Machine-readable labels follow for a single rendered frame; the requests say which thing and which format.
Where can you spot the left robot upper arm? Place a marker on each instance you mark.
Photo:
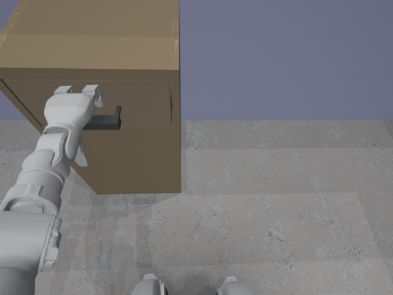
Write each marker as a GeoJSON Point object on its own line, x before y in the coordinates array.
{"type": "Point", "coordinates": [29, 243]}

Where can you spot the cabinet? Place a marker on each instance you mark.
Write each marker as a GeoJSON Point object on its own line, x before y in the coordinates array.
{"type": "Point", "coordinates": [120, 40]}

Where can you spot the robot right shin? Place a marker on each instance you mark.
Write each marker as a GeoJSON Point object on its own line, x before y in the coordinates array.
{"type": "Point", "coordinates": [230, 279]}

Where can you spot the handle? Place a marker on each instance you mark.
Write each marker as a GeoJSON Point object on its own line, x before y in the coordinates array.
{"type": "Point", "coordinates": [105, 122]}

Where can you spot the robot left hand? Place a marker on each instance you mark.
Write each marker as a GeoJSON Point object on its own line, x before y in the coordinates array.
{"type": "Point", "coordinates": [75, 109]}

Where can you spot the robot shin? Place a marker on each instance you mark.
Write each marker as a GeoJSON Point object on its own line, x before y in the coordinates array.
{"type": "Point", "coordinates": [230, 279]}
{"type": "Point", "coordinates": [149, 276]}

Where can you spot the robot left shin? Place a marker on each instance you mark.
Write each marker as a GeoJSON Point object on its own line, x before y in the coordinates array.
{"type": "Point", "coordinates": [149, 276]}

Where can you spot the drawer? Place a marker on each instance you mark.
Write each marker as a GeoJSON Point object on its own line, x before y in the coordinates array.
{"type": "Point", "coordinates": [143, 103]}

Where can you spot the left robot forearm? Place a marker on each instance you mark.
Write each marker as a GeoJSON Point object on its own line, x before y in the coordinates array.
{"type": "Point", "coordinates": [39, 184]}

